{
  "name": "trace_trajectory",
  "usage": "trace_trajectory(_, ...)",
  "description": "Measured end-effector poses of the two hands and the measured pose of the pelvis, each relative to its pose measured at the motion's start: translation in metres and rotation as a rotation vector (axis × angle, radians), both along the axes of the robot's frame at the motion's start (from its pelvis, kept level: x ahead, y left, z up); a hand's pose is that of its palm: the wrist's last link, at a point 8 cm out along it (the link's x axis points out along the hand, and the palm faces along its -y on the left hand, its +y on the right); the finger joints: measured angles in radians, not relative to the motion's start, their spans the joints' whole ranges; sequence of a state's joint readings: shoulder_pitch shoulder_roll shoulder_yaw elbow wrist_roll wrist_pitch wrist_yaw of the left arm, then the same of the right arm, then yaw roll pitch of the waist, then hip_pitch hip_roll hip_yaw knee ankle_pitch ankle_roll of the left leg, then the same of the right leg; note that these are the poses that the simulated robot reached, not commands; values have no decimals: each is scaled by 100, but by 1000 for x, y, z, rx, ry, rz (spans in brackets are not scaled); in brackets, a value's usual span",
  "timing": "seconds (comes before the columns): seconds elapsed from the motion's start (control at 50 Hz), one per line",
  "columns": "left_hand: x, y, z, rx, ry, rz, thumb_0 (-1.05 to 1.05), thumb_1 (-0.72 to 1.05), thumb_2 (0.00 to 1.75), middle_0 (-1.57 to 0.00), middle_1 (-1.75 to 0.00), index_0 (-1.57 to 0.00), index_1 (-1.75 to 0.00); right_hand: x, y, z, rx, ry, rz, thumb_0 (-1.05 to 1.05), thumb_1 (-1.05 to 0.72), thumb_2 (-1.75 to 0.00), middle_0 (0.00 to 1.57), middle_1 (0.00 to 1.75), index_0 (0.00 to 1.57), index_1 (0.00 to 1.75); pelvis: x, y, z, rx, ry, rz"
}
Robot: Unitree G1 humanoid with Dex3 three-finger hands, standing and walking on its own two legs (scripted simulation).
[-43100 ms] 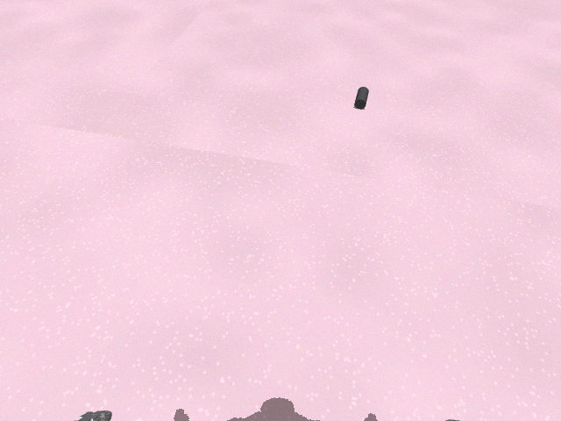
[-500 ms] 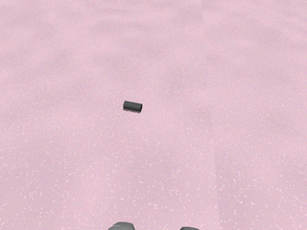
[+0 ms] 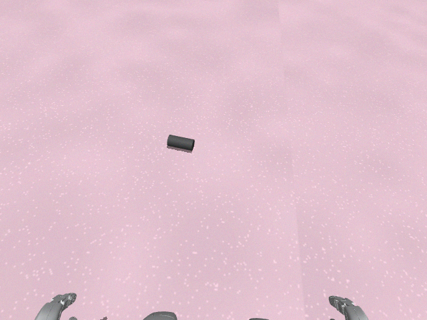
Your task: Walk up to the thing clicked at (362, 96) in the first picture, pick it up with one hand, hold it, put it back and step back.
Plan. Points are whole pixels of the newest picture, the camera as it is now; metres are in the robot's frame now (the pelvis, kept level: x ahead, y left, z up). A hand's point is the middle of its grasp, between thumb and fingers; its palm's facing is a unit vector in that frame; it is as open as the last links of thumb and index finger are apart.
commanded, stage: step back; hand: left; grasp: from above
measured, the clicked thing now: (181, 142) +1.08 +0.21 -0.73
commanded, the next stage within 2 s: stand in 0.06 s
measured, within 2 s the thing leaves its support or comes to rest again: neither
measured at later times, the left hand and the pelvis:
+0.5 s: hand out of the picture +0.07 +0.23 -0.14, palm faces -0.02 -0.94 -0.33, open 7.4 cm; pelvis -0.01 -0.02 +0.01, yaw +0 degrees
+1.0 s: hand out of the picture +0.06 +0.23 -0.14, palm faces -0.04 -0.94 -0.34, open 7.4 cm; pelvis -0.01 -0.02 +0.01, yaw +0 degrees
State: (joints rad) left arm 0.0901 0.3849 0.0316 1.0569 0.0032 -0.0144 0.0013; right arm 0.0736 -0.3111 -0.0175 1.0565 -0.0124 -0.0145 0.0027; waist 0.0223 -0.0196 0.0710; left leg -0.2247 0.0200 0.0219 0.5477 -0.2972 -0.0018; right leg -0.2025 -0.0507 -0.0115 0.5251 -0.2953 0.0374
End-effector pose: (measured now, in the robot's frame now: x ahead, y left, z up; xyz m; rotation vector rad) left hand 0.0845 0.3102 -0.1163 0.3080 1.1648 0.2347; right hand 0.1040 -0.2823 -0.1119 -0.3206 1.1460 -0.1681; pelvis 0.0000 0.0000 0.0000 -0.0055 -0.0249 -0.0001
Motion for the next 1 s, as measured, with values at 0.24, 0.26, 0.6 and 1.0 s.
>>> trace_trajectory(0.24,11,-26,12,-16,0,-45,0,90,90,-20,-30,-20,-30,6,-17,8,10,-22,-16,0,-90,-90,20,30,20,30,0,-10,10,8,-13,0)
trace_trajectory(0.26,10,-28,12,-18,2,-45,0,90,90,-20,-30,-20,-30,4,-19,8,10,-18,-19,0,-90,-90,20,30,20,30,0,-11,11,8,-15,1)
trace_trajectory(0.6,-28,-40,12,-17,56,-29,0,90,90,-20,-30,-20,-30,-53,-41,5,4,82,-53,1,-90,-90,20,30,20,30,-16,-26,14,5,-25,3)
trace_trajectory(1.0,-28,-34,10,-20,86,-33,1,90,90,-20,-30,-20,-30,-62,-36,3,0,122,-52,1,-90,-90,20,30,20,30,-10,-22,14,6,-5,-4)
